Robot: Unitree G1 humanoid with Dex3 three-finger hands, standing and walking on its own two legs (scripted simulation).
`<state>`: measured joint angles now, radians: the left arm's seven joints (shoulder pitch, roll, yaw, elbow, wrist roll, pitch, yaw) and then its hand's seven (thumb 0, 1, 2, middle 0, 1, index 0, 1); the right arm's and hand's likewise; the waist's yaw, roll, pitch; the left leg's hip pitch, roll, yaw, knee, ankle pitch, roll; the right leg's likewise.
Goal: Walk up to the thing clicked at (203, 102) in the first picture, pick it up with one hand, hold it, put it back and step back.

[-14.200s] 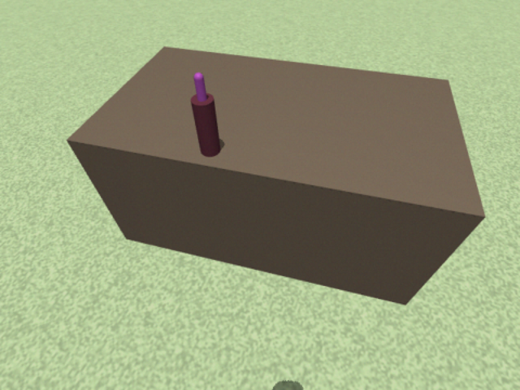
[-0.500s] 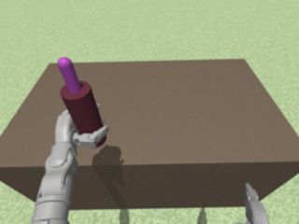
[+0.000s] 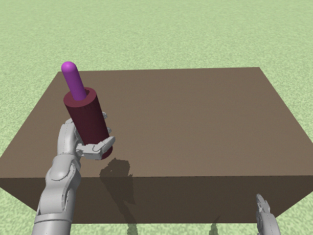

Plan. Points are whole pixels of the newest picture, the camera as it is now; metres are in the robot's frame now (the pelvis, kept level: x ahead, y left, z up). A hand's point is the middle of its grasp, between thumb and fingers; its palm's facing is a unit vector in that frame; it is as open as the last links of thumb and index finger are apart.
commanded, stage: hold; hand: left
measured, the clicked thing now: (87, 116) +0.32 +0.17 +0.19
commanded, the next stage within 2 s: crouch in 2.00 s
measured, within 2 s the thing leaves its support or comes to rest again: neither
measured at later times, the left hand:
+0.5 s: hand (99, 138) +0.31 +0.16 +0.12, palm faces +0.11 -0.99 -0.01, open 8.7 cm
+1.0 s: hand (96, 134) +0.32 +0.17 +0.12, palm faces +0.12 -0.99 -0.01, open 8.7 cm
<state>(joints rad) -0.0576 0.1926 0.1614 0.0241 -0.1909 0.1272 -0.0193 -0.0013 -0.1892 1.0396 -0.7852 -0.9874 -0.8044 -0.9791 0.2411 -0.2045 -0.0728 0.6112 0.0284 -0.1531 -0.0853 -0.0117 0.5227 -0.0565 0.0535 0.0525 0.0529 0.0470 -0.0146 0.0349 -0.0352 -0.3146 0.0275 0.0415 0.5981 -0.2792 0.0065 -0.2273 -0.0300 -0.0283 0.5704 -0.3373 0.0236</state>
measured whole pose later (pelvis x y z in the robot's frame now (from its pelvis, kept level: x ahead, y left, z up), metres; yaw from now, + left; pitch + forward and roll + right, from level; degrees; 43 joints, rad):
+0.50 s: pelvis +0.00 -0.01 +0.00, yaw +0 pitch -1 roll +0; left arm -0.04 0.19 0.17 0.05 -0.20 0.09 -0.04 0.00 -0.19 1.04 -0.78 -0.99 -0.80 -0.98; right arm 0.21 -0.20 -0.08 0.66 0.02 -0.17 -0.08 -0.01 0.52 -0.06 0.05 0.05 0.05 0.05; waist -0.02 0.04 -0.02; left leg -0.28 0.03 0.03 0.55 -0.26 0.00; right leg -0.19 -0.03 -0.04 0.53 -0.32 0.02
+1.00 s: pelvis +0.00 -0.01 +0.01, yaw +0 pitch -1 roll +0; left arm -0.07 0.20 0.18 0.07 -0.20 0.08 -0.03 0.00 -0.19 1.04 -0.78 -0.99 -0.80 -0.98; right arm 0.20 -0.21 -0.09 0.69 0.02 -0.15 -0.08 -0.01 0.53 -0.06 0.05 0.05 0.05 0.05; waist -0.02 0.03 -0.02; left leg -0.26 0.03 0.04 0.52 -0.24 0.00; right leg -0.17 -0.03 -0.04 0.50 -0.31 0.02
